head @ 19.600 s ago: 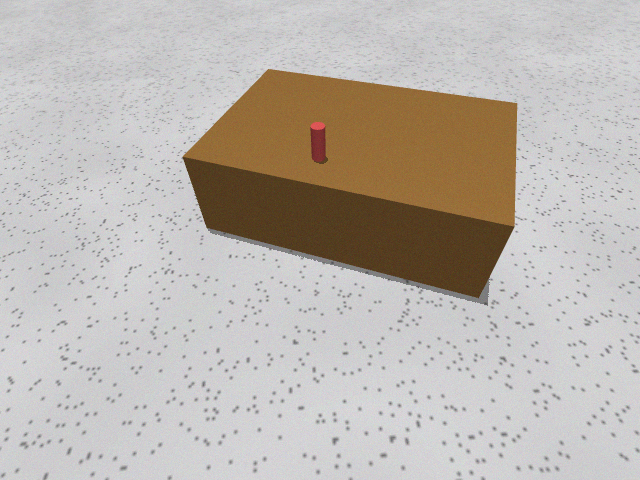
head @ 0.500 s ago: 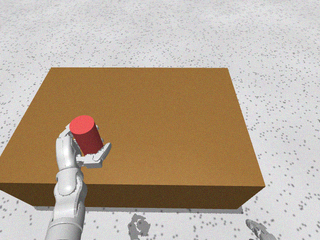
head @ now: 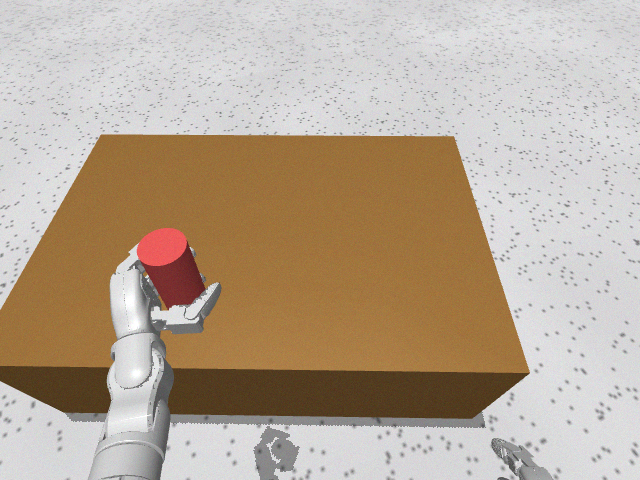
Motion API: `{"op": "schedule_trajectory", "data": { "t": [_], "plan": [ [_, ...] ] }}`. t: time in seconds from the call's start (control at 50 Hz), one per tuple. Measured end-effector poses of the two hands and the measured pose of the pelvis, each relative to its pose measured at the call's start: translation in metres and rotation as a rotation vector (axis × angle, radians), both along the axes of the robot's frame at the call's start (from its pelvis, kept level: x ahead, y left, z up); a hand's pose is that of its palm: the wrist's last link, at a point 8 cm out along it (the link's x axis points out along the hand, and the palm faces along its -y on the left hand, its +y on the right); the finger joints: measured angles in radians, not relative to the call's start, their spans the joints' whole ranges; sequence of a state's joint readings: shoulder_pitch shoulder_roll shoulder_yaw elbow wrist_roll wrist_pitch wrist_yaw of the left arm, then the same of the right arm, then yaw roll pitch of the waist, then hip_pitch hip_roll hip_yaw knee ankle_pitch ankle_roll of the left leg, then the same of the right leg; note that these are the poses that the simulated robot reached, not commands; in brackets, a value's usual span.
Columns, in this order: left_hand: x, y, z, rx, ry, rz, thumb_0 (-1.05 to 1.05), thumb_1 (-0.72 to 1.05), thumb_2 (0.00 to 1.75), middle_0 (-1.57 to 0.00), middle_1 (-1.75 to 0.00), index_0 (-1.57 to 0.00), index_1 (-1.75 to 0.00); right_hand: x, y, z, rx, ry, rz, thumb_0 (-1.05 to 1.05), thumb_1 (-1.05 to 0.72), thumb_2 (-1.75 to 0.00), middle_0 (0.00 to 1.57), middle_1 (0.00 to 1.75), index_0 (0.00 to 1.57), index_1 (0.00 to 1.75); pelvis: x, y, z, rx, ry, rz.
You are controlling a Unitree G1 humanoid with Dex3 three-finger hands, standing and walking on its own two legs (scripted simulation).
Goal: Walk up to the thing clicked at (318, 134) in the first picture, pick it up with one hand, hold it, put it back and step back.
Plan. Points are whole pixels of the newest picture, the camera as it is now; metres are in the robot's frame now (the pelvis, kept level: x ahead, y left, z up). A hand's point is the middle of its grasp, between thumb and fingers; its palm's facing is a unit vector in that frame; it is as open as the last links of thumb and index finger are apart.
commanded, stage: hold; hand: left
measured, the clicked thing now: (178, 280) +0.35 +0.19 +0.07
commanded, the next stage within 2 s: crouch in 0.42 s
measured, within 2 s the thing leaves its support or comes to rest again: neither
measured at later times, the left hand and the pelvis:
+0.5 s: hand (186, 284) +0.35 +0.18 +0.05, palm faces +0.27 -0.96 -0.01, open 8.2 cm; pelvis +0.01 +0.00 +0.00, yaw +0 degrees
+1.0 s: hand (192, 276) +0.44 +0.22 -0.06, palm faces +0.32 -0.95 -0.02, open 8.2 cm; pelvis -0.02 +0.00 -0.09, yaw -1 degrees
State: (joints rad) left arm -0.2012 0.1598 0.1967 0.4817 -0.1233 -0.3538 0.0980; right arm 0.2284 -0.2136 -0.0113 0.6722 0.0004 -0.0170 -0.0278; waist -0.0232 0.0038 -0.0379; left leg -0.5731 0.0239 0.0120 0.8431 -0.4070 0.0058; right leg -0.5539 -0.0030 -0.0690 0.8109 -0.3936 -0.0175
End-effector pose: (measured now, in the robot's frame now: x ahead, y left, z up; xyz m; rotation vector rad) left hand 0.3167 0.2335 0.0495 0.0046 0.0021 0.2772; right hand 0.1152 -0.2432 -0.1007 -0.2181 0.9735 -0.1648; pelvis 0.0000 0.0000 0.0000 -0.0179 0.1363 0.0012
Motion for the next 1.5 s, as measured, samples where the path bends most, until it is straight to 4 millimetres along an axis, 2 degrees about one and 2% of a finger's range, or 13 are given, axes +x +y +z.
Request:
{"op": "schedule_trajectory", "data": {
  "t": [0.46,0.64,0.72,0.82,1.0,1.08,1.14,1.34,1.5],
  "plan": [
    [0.003,-0.002,0.002,0.002,-0.002,-0.008,0.0,-0.24,1.11,-0.85,-1.26,-0.85,-1.23,0.006,0.005,0.001,0.009,0.002,0.001,0.01,-0.9,-0.9,0.2,0.3,0.2,0.3,0.008,0.004,0.002,-0.004,0.0,-0.002],
    [0.005,-0.001,-0.004,0.0,0.001,-0.003,0.0,-0.24,1.11,-0.85,-1.27,-0.85,-1.23,0.003,0.002,-0.002,0.004,0.012,0.005,0.01,-0.89,-0.89,0.2,0.3,0.2,0.3,0.004,0.002,-0.001,-0.003,0.009,0.002],
    [0.011,0.003,-0.019,-0.006,0.021,0.005,0.0,-0.24,1.11,-0.85,-1.26,-0.85,-1.23,-0.002,-0.001,-0.007,-0.003,0.027,0.009,0.01,-0.89,-0.89,0.2,0.3,0.2,0.3,-0.001,0.0,-0.007,-0.002,0.036,0.004],
    [0.027,0.012,-0.052,0.0,0.042,0.021,0.0,-0.24,1.11,-0.85,-1.26,-0.85,-1.23,-0.015,-0.009,-0.026,-0.028,0.073,0.019,0.01,-0.88,-0.89,0.2,0.3,0.2,0.3,-0.012,-0.002,-0.024,-0.002,0.105,0.004],
    [0.083,0.033,-0.11,0.013,-0.007,0.044,0.0,-0.25,1.12,-0.86,-1.26,-0.86,-1.23,-0.063,-0.026,-0.087,-0.073,0.23,0.013,0.01,-0.88,-0.89,0.2,0.3,0.2,0.3,-0.024,-0.002,-0.085,-0.017,0.279,-0.004],
    [0.104,0.035,-0.13,0.003,-0.006,0.03,0.0,-0.25,1.12,-0.86,-1.26,-0.86,-1.23,-0.086,-0.024,-0.11,-0.064,0.302,-0.009,0.01,-0.88,-0.89,0.2,0.3,0.2,0.3,-0.026,0.001,-0.106,-0.025,0.327,-0.013],
    [0.112,0.037,-0.144,-0.005,0.016,0.035,0.0,-0.25,1.13,-0.86,-1.26,-0.86,-1.23,-0.1,-0.02,-0.122,-0.048,0.348,-0.028,0.01,-0.89,-0.89,0.2,0.3,0.2,0.3,-0.028,0.003,-0.116,-0.028,0.35,-0.02],
    [0.123,0.053,-0.164,-0.008,0.012,0.076,0.0,-0.25,1.13,-0.86,-1.26,-0.86,-1.23,-0.136,-0.004,-0.141,-0.021,0.442,-0.071,0.01,-0.9,-0.9,0.2,0.3,0.2,0.3,-0.038,0.009,-0.134,-0.039,0.391,-0.029],
    [0.139,0.059,-0.184,-0.01,0.019,0.055,0.0,-0.26,1.13,-0.87,-1.25,-0.87,-1.22,-0.145,-0.01,-0.15,-0.068,0.457,-0.076,0.0,-0.9,-0.9,0.2,0.3,0.2,0.3,-0.044,0.011,-0.153,-0.053,0.429,-0.037]
  ]
}}
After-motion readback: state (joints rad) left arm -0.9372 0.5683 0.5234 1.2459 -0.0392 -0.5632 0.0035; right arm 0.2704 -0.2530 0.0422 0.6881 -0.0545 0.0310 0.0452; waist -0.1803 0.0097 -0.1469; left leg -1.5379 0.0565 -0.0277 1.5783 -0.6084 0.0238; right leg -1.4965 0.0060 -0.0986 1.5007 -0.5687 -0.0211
